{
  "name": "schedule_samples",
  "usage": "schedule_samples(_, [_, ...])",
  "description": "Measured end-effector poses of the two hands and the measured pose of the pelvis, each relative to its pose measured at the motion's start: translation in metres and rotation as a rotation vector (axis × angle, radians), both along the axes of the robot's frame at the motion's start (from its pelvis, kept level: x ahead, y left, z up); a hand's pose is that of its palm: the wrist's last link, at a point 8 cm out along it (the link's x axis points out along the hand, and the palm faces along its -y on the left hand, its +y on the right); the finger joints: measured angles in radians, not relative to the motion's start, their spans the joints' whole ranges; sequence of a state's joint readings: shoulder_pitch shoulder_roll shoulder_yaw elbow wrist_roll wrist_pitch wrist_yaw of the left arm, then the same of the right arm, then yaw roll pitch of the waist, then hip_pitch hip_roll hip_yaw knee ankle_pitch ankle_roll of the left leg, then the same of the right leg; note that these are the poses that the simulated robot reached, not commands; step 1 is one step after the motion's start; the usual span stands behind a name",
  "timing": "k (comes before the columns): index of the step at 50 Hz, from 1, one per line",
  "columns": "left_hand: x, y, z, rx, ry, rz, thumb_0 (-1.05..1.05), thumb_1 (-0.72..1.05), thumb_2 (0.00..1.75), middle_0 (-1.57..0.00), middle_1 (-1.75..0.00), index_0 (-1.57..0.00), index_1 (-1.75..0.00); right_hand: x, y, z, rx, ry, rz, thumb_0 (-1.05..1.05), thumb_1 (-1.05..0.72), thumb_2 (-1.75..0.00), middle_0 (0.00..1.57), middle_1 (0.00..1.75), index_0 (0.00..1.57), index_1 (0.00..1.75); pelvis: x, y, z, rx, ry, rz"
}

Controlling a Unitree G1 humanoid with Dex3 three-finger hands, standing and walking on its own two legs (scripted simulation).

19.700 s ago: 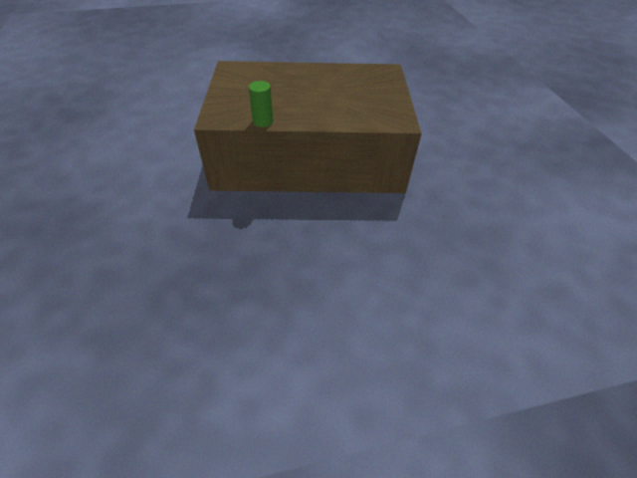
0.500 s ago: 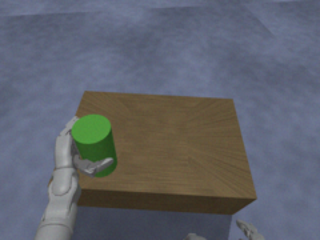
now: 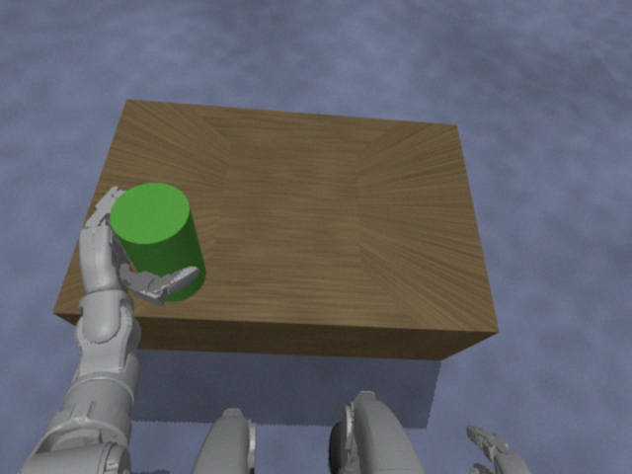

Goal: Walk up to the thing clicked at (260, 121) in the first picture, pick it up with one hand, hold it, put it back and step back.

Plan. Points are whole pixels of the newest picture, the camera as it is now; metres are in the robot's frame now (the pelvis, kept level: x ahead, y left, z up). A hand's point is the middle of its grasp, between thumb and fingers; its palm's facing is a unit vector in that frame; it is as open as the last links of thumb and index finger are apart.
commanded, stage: crouch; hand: left
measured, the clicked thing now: (165, 247) +0.39 +0.18 -0.01
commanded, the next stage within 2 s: lower in 0.74 s
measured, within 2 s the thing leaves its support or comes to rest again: neither
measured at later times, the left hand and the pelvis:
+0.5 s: hand (166, 249) +0.44 +0.21 -0.11, palm faces +0.24 -0.97 -0.03, open 11.6 cm; pelvis -0.02 +0.00 -0.10, yaw -1 degrees
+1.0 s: hand (172, 258) +0.45 +0.21 -0.17, palm faces +0.25 -0.97 -0.03, open 11.6 cm; pelvis -0.02 +0.00 -0.14, yaw -1 degrees
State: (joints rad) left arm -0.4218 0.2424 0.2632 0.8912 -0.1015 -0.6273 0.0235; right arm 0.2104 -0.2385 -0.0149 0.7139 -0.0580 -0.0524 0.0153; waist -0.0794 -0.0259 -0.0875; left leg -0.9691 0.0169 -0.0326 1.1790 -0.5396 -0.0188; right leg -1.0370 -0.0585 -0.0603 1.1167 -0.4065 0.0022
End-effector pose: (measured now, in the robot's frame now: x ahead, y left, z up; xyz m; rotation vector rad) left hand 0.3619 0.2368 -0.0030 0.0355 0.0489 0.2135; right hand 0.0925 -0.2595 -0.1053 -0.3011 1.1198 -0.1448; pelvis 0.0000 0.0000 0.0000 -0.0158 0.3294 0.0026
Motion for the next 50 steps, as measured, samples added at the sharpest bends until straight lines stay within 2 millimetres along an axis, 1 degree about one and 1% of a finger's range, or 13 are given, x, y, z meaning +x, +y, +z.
schedule_samples(5, [0.014,0.007,-0.036,0.013,-0.008,-0.001,0.0,-0.61,1.02,-0.66,-1.09,-0.65,-1.06,-0.023,-0.005,-0.038,-0.009,0.081,-0.01,0.0,-0.9,-0.9,0.2,0.3,0.2,0.3,-0.006,0.001,-0.034,-0.007,0.076,0.001])
schedule_samples(9, [0.024,0.009,-0.056,0.017,-0.006,0.003,0.0,-0.61,1.02,-0.66,-1.08,-0.65,-1.06,-0.038,-0.006,-0.063,0.0,0.136,-0.028,0.0,-0.9,-0.9,0.2,0.3,0.2,0.3,-0.01,0.001,-0.054,-0.01,0.115,-0.002])
schedule_samples(13, [0.032,0.011,-0.069,0.01,-0.001,0.019,0.0,-0.61,1.02,-0.66,-1.08,-0.65,-1.06,-0.049,-0.004,-0.081,0.013,0.17,-0.05,0.0,-0.9,-0.91,0.2,0.3,0.2,0.3,-0.013,0.001,-0.067,-0.011,0.141,-0.005])
schedule_samples(17, [0.038,0.012,-0.082,-0.003,0.007,0.033,0.0,-0.61,1.02,-0.67,-1.08,-0.66,-1.05,-0.055,-0.003,-0.092,0.019,0.189,-0.065,0.0,-0.91,-0.91,0.2,0.3,0.2,0.3,-0.015,0.001,-0.077,-0.012,0.163,-0.006])
schedule_samples(23, [0.044,0.016,-0.101,-0.008,0.011,0.035,0.0,-0.61,1.01,-0.67,-1.07,-0.66,-1.05,-0.054,-0.004,-0.103,0.007,0.188,-0.064,0.0,-0.91,-0.91,0.2,0.3,0.2,0.3,-0.016,0.002,-0.091,-0.016,0.196,-0.006])
schedule_samples(33, [0.047,0.023,-0.132,-0.01,0.013,0.023,0.0,-0.61,1.01,-0.67,-1.07,-0.66,-1.05,-0.04,-0.007,-0.123,-0.021,0.175,-0.022,0.0,-0.92,-0.91,0.2,0.3,0.2,0.3,-0.017,0.005,-0.114,-0.026,0.242,-0.001])
schedule_samples(42, [0.049,0.023,-0.15,-0.006,0.021,0.025,0.0,-0.61,1.01,-0.67,-1.07,-0.66,-1.05,-0.031,-0.002,-0.143,-0.008,0.168,-0.002,0.0,-0.92,-0.91,0.2,0.3,0.2,0.3,-0.019,0.006,-0.129,-0.027,0.265,0.002])
schedule_samples(47, [0.053,0.022,-0.157,-0.004,0.019,0.031,0.0,-0.61,1.01,-0.67,-1.07,-0.66,-1.05,-0.032,0.001,-0.153,0.003,0.172,0.001,0.0,-0.93,-0.92,0.2,0.3,0.2,0.3,-0.02,0.005,-0.136,-0.026,0.273,0.004])
schedule_samples(50, [0.055,0.023,-0.165,-0.01,0.019,0.044,0.0,-0.61,1.01,-0.67,-1.07,-0.66,-1.05,-0.035,0.0,-0.16,0.004,0.18,0.002,0.0,-0.93,-0.92,0.2,0.3,0.2,0.3,-0.021,0.005,-0.143,-0.025,0.28,0.004])
